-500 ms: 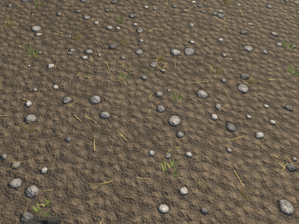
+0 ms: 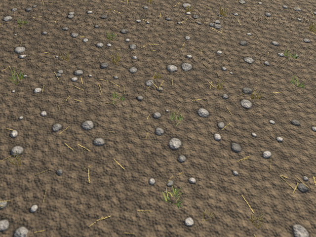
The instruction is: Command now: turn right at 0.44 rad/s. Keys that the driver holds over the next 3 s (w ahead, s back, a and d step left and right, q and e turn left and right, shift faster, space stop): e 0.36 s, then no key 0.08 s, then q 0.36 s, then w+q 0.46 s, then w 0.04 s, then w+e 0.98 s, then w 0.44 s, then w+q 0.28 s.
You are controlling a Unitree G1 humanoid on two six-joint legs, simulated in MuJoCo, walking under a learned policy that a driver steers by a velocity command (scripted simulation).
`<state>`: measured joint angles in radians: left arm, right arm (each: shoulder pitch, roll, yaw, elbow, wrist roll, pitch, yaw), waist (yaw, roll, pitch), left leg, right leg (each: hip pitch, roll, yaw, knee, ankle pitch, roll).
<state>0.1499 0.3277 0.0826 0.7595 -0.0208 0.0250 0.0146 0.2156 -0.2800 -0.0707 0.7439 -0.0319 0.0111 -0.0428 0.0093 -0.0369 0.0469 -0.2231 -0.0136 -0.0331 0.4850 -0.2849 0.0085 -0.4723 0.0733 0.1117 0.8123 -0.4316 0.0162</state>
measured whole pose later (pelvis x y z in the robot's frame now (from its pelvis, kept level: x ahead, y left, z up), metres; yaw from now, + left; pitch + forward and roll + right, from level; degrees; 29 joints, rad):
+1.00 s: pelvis +0.04 -0.04 +0.00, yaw -4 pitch +1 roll -1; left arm 0.29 0.29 0.07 0.77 0.00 -0.04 0.01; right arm 0.20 -0.31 -0.07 0.67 0.02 0.00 -0.02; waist 0.04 0.02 0.00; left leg -0.53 0.00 -0.09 1.04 -0.38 0.00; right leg -0.17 0.01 -0.07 0.44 -0.30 -0.04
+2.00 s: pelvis +0.53 +0.06 +0.00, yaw -8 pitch +1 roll -1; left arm 0.25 0.30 0.07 0.68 -0.01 -0.05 -0.03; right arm 0.23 -0.29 -0.03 0.69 0.00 -0.11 0.00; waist 0.01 0.01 0.05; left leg -0.46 0.05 -0.06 1.21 -0.37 0.00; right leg -0.32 0.13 0.01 0.46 -0.16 -0.12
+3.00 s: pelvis +1.04 -0.07 +0.01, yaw -19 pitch +1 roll -1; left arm 0.26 0.26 0.06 0.75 0.01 -0.09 -0.02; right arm 0.27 -0.32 -0.06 0.79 0.03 -0.04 0.00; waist 0.01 0.05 0.02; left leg -0.58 0.08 -0.06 1.11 -0.27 -0.01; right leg -0.18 0.03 -0.11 0.35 -0.18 -0.05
